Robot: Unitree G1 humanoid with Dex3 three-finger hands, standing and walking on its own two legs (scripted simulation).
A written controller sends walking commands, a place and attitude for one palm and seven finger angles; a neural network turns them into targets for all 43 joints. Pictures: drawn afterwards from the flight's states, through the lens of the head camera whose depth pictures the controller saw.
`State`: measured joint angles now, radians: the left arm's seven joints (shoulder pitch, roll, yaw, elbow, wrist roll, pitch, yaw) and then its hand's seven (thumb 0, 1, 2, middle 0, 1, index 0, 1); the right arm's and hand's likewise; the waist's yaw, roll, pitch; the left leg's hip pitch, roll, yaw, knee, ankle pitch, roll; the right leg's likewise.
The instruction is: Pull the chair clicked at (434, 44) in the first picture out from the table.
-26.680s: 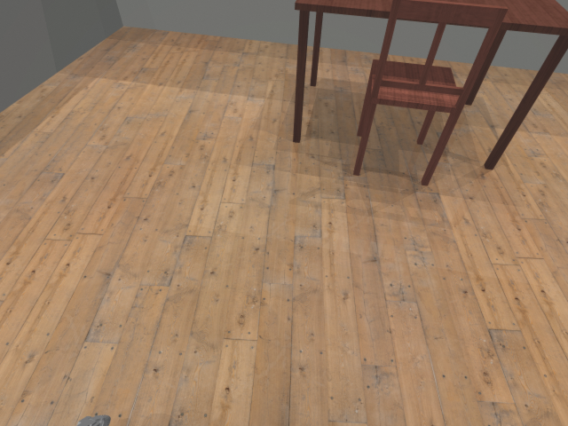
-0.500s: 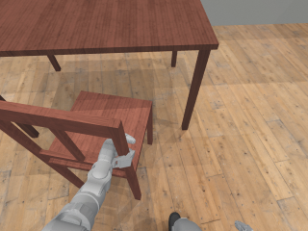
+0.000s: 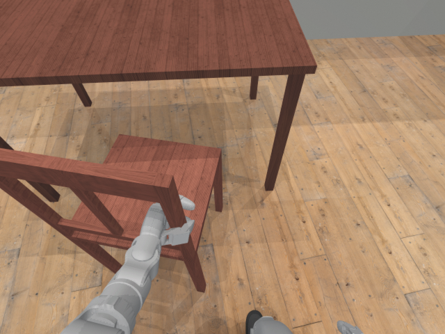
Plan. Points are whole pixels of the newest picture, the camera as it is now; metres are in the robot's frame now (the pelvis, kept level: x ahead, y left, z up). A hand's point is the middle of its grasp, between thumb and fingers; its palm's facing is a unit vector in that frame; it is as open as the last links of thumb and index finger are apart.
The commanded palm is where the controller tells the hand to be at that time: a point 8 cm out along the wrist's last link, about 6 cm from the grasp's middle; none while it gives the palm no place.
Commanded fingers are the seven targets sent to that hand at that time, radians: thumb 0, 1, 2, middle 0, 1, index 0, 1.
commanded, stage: step backward, pulling the chair out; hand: left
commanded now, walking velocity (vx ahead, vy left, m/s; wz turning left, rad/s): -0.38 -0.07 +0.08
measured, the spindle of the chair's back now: (100, 211) +0.38 +0.28 -0.09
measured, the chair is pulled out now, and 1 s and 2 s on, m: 0.21 0.22 0.22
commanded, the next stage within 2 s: stop walking, hand still on the chair in 0.38 s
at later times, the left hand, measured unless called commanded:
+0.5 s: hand (183, 228) +0.32 +0.08 -0.06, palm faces -0.12 -0.98 -0.16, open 6.1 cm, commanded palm +0.31 +0.14 -0.04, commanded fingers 0.00 0.90 0.90 -0.50 -1.45 -0.50 -1.45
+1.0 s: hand (182, 232) +0.32 +0.09 -0.06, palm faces -0.18 -0.98 -0.12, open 6.1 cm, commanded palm +0.31 +0.14 -0.04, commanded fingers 0.00 0.90 0.90 -0.50 -1.45 -0.50 -1.45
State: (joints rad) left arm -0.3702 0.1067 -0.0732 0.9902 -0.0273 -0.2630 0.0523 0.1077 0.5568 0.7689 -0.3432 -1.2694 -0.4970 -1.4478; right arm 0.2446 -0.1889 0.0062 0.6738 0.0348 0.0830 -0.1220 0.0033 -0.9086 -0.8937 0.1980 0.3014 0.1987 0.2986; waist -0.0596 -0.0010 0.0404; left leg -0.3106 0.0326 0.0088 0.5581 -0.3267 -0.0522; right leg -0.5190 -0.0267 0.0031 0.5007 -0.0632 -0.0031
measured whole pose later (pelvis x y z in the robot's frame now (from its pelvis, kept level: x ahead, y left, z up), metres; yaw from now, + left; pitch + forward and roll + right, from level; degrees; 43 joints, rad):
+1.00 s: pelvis +0.05 +0.02 +0.01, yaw +1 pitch +2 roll +0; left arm -0.15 0.06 -0.19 0.80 -0.01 -0.15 0.07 0.15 0.58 0.74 -0.26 -1.30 -0.50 -1.45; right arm 0.25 -0.21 0.04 0.63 0.03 0.09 -0.13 0.00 -0.91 -0.89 0.20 0.30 0.20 0.30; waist -0.05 0.03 0.01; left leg -0.11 0.03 -0.01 0.41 -0.33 -0.03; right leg -0.34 -0.03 -0.02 0.41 -0.11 0.02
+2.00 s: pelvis +0.04 +0.02 -0.03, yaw +2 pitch +9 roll +1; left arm -0.09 0.12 -0.12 0.47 -0.04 0.06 -0.07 0.00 -0.47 0.24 -0.30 -0.87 -0.30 -0.87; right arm 0.27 -0.24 0.01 0.56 0.04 -0.01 -0.02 0.01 -0.91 -0.89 0.20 0.30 0.20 0.30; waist -0.06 0.03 -0.11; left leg -0.47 -0.01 -0.01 0.80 -0.50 -0.01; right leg -0.69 -0.08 0.00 0.79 -0.26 0.03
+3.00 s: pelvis +0.06 +0.03 -0.04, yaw +4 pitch +11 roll +0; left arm 0.54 0.14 -0.24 -0.16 0.04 0.14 -0.05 -0.02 -0.54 0.20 0.00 0.00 0.00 0.00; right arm 0.29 -0.22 0.03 0.39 0.03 -0.10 -0.04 0.01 -0.91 -0.89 0.20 0.30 0.20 0.30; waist -0.05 0.03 -0.17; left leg -0.52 -0.01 -0.05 0.92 -0.59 -0.01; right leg -0.72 -0.09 -0.04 0.90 -0.36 0.04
